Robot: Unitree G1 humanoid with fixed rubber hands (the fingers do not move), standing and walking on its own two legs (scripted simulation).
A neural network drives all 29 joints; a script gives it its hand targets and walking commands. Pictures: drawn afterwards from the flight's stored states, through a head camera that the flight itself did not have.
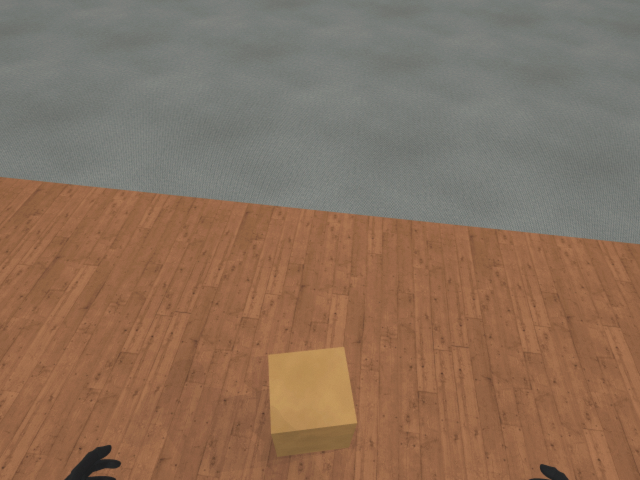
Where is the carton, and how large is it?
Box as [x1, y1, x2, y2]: [268, 347, 356, 456]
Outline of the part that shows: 343,347 268,355 271,435 277,456 348,447 356,424 356,419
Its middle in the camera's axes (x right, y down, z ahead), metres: -0.03 +0.46 +1.09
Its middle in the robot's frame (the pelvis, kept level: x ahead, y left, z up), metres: +0.41 +0.03 -0.66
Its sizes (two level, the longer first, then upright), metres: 0.210 0.200 0.250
